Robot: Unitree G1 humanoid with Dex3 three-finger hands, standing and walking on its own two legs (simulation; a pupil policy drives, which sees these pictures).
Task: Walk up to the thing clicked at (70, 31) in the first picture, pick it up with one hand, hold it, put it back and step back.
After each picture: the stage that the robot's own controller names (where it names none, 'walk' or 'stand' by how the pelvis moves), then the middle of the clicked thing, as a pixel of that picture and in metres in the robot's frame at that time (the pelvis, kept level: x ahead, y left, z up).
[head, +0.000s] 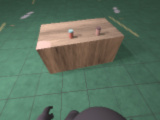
stand; (71, 34) +1.05 +0.32 -0.11
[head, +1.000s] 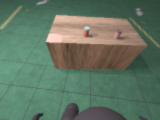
walk; (86, 32) +0.97 +0.12 -0.09
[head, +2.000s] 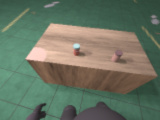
rise first; (76, 50) +0.64 +0.16 -0.08
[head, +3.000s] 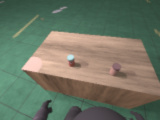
stand; (71, 61) +0.52 +0.21 -0.10
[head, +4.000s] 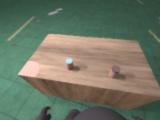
stand; (69, 64) +0.49 +0.21 -0.11
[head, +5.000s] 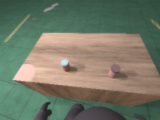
stand; (65, 65) +0.43 +0.25 -0.09
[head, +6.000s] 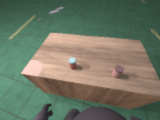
stand; (72, 63) +0.49 +0.19 -0.11
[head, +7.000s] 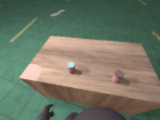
stand; (71, 68) +0.45 +0.20 -0.11
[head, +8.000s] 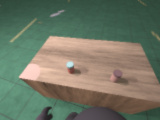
stand; (70, 67) +0.46 +0.21 -0.11
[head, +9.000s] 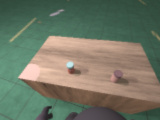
stand; (70, 68) +0.45 +0.21 -0.11
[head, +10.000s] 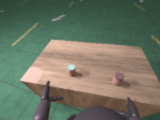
rise first; (72, 70) +0.44 +0.20 -0.11
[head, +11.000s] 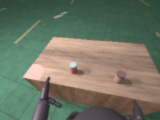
go down; (73, 68) +0.45 +0.20 -0.11
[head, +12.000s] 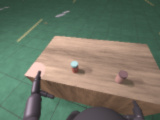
go down; (74, 67) +0.46 +0.19 -0.10
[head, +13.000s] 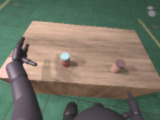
go down; (65, 60) +0.45 +0.18 -0.04
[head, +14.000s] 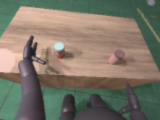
close in; (60, 51) +0.49 +0.19 -0.01
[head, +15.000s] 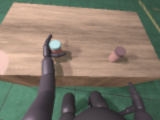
close; (56, 49) +0.48 +0.19 +0.01
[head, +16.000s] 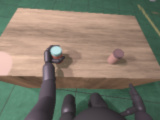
lift; (57, 55) +0.45 +0.19 +0.00
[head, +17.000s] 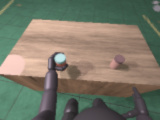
lift; (61, 62) +0.39 +0.19 +0.03
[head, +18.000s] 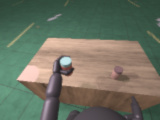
hold; (67, 66) +0.33 +0.17 +0.12
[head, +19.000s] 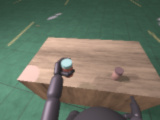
hold; (67, 68) +0.32 +0.16 +0.10
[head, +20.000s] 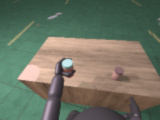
hold; (68, 68) +0.33 +0.16 +0.09
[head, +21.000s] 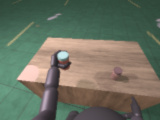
crouch; (64, 61) +0.36 +0.19 +0.12
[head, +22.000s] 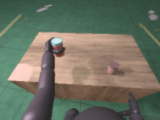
lower; (58, 47) +0.46 +0.21 +0.13
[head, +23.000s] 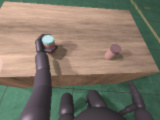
lower; (50, 45) +0.51 +0.21 +0.02
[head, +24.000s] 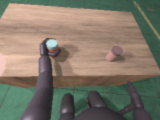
lower; (53, 49) +0.49 +0.20 +0.01
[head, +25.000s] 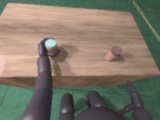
lower; (52, 49) +0.49 +0.20 +0.01
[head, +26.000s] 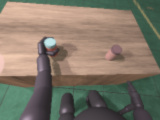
lower; (51, 48) +0.50 +0.20 +0.01
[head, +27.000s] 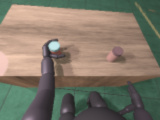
open; (55, 50) +0.48 +0.19 +0.01
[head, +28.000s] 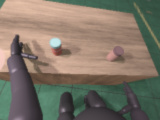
sink last; (56, 47) +0.49 +0.19 +0.00
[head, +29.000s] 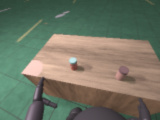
sink last; (73, 64) +0.47 +0.20 -0.05
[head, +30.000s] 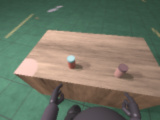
stand; (71, 62) +0.47 +0.19 -0.04
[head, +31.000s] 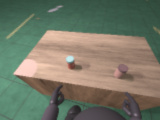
stand; (70, 62) +0.46 +0.19 -0.04
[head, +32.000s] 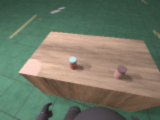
stand; (73, 63) +0.48 +0.18 -0.07
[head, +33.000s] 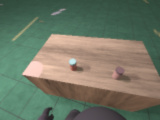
walk; (73, 65) +0.48 +0.19 -0.11
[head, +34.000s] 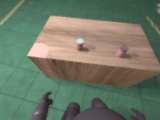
walk; (79, 45) +0.64 +0.13 -0.09
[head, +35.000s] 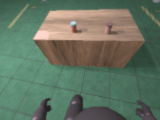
walk; (73, 27) +0.93 +0.26 -0.07
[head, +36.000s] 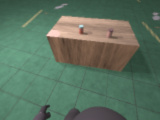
stand; (81, 29) +1.11 +0.19 -0.10
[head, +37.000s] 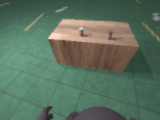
stand; (81, 32) +1.12 +0.19 -0.11
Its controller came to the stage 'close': yes
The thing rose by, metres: 0.21
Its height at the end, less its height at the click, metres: +0.00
